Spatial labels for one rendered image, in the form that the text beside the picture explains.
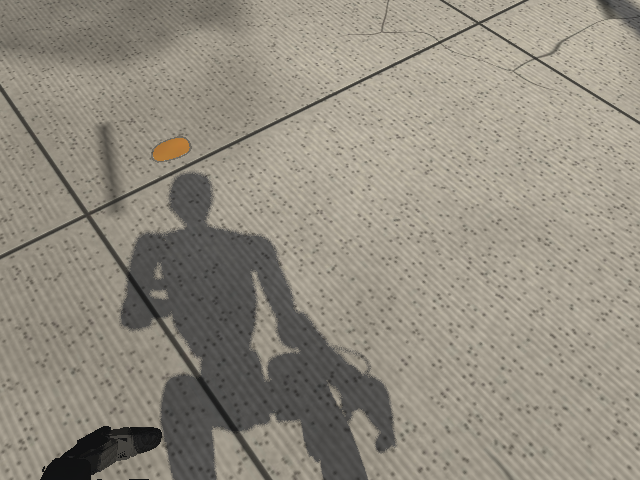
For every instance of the robot left hand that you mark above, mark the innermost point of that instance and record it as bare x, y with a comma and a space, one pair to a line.
100, 449

